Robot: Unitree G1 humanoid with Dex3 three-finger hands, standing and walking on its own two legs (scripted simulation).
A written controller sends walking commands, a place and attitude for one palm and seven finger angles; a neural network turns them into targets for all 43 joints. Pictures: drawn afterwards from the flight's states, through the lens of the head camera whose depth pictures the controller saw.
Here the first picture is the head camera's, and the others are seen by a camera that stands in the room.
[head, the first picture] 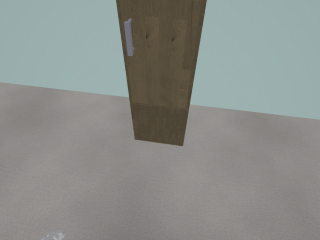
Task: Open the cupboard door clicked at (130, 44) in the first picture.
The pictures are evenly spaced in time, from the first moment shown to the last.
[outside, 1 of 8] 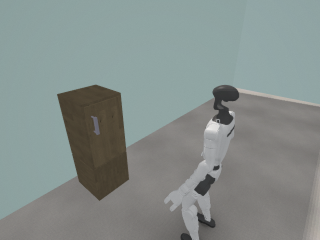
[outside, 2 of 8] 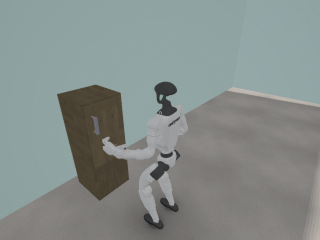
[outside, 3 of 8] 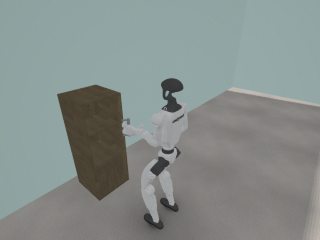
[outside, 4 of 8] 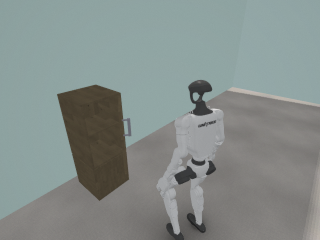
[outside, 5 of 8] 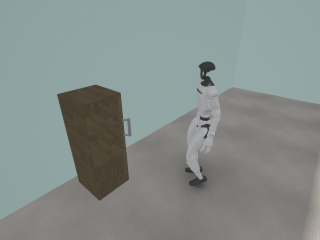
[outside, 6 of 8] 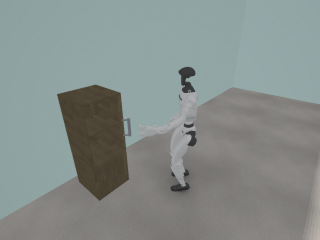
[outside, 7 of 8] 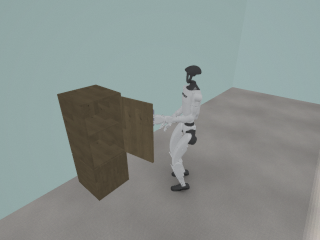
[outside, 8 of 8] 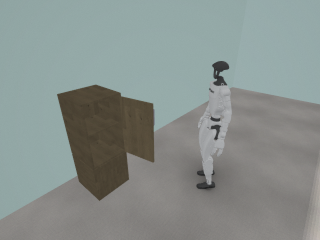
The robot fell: no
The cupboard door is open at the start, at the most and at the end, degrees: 0 100 100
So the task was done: yes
